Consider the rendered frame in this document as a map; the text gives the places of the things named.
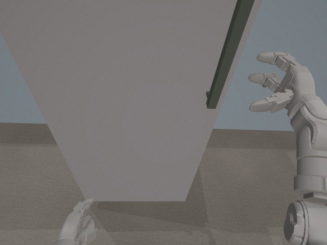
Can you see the right robot forearm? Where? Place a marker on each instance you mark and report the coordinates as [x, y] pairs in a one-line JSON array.
[[308, 115]]

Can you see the handle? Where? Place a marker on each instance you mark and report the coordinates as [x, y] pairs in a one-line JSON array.
[[234, 34]]

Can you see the robot left hand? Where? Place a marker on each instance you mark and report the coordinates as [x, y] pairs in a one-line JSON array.
[[74, 224]]

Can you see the fridge door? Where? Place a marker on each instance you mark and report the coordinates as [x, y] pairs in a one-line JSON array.
[[122, 86]]

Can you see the robot right hand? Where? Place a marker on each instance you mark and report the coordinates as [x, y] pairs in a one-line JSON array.
[[298, 82]]

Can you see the robot right upper arm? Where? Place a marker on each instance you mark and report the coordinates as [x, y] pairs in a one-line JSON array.
[[306, 224]]

